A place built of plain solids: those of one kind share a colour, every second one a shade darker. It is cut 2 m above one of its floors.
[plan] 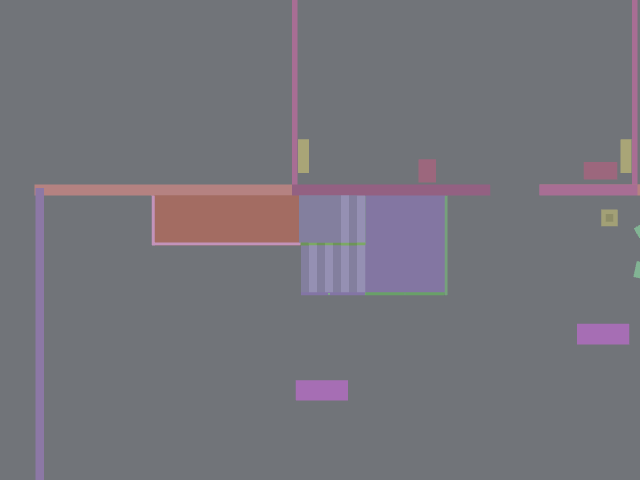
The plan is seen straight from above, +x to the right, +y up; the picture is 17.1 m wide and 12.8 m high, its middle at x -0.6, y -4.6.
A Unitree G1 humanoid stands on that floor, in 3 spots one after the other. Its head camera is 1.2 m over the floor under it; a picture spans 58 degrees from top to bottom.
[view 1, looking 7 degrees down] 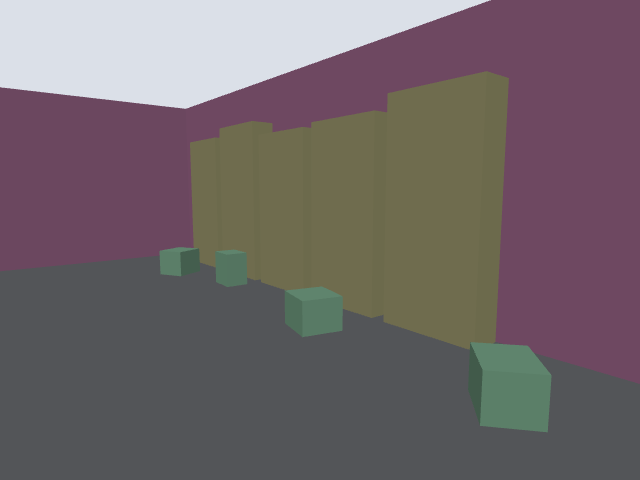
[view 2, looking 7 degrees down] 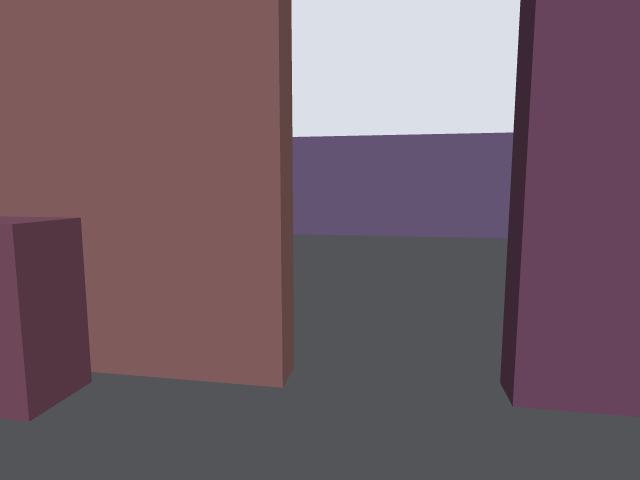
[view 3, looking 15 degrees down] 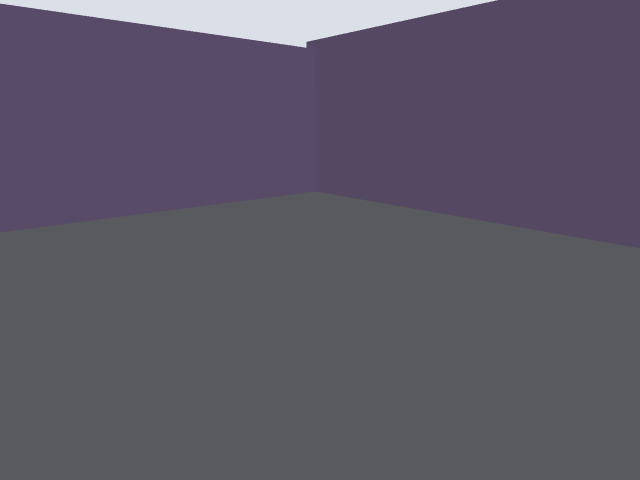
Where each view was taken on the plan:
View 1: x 6.42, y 0.00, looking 141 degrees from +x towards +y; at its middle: shelf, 4.49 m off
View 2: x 4.59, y -0.72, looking -80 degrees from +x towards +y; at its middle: ground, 9.85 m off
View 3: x -2.82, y -5.37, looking -131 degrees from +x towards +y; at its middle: ground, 4.64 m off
